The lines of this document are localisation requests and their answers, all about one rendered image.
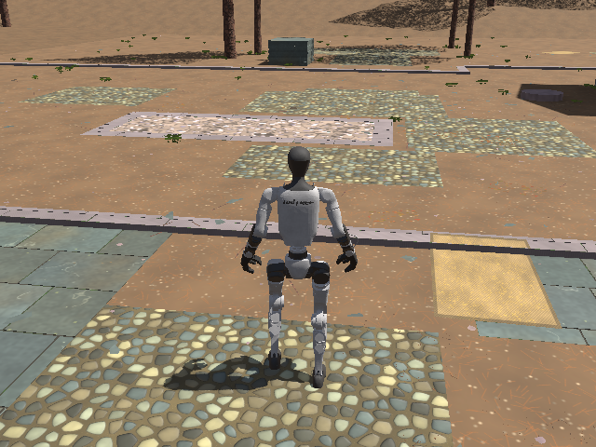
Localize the robot right hand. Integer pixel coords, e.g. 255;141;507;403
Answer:
336;253;358;272

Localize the robot left upper arm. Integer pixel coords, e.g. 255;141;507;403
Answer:
253;187;279;238

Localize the robot left hand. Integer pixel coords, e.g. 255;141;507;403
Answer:
241;254;262;274

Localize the robot torso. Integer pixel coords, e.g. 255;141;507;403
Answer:
277;183;320;279

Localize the robot right upper arm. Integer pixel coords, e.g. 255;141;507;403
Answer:
318;187;345;238

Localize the robot right forearm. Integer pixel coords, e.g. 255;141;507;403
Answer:
337;224;355;257

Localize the robot left forearm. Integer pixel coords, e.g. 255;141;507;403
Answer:
243;223;262;258

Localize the robot left thigh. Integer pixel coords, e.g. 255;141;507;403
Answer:
266;259;286;311

